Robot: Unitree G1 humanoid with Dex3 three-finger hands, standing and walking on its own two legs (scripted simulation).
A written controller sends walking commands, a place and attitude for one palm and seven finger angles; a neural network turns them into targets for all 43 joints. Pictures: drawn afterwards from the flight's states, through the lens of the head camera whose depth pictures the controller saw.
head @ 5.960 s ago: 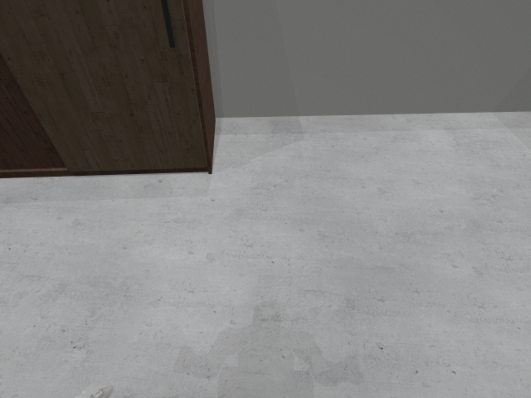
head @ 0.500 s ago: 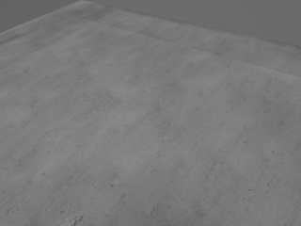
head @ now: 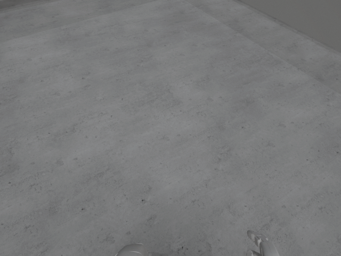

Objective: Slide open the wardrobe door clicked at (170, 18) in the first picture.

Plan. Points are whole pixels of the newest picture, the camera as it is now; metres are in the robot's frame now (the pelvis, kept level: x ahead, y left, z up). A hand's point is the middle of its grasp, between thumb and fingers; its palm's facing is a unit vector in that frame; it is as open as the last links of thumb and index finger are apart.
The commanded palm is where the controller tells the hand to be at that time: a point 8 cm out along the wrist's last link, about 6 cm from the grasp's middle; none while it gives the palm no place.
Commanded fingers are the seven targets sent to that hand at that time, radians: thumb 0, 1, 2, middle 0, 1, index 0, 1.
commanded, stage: turn to face it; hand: right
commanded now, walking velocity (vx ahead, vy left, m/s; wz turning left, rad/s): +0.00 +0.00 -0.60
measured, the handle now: out of the picture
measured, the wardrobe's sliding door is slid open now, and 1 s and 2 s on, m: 0.00 0.00 0.00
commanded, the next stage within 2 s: none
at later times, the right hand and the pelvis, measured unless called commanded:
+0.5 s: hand out of the picture +0.04 -0.27 -0.16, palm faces +0.29 +0.93 -0.24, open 7.4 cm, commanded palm none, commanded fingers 0.00 -0.90 -0.90 0.20 0.30 0.20 0.30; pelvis +0.02 -0.05 +0.02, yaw -15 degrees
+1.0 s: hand out of the picture +0.00 -0.18 -0.13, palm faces +0.52 +0.81 -0.27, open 7.4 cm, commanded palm none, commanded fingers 0.00 -0.90 -0.90 0.20 0.30 0.20 0.30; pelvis +0.02 +0.03 +0.02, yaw -33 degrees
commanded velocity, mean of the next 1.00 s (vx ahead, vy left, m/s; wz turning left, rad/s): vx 0.00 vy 0.00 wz -0.60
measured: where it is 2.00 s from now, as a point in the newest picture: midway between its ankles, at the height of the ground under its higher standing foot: outside the picture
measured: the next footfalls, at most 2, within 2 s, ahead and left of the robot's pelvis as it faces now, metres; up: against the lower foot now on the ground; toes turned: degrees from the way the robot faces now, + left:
right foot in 0.28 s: +0.08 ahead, -0.13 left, +0.00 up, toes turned -19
left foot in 0.84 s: +0.12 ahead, +0.11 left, +0.00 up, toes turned -25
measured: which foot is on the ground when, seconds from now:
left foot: down 0.00-0.28, up 0.30-0.82, down 0.84-1.00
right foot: up 0.00-0.26, down 0.28-0.84, up 0.86-1.00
